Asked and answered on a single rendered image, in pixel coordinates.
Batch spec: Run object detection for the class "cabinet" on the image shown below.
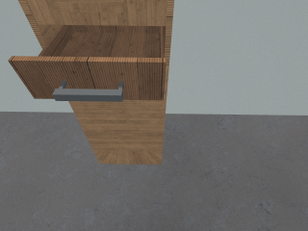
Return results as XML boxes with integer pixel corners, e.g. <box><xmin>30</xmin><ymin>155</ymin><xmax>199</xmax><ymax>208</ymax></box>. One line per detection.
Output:
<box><xmin>18</xmin><ymin>0</ymin><xmax>174</xmax><ymax>165</ymax></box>

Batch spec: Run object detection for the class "drawer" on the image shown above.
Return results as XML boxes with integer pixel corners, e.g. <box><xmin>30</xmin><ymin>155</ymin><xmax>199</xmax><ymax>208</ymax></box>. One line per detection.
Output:
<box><xmin>9</xmin><ymin>25</ymin><xmax>166</xmax><ymax>101</ymax></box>

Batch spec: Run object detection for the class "handle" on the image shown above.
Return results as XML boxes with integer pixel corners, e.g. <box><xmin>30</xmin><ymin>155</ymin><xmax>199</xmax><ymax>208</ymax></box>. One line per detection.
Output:
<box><xmin>52</xmin><ymin>81</ymin><xmax>124</xmax><ymax>102</ymax></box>
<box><xmin>56</xmin><ymin>0</ymin><xmax>125</xmax><ymax>13</ymax></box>

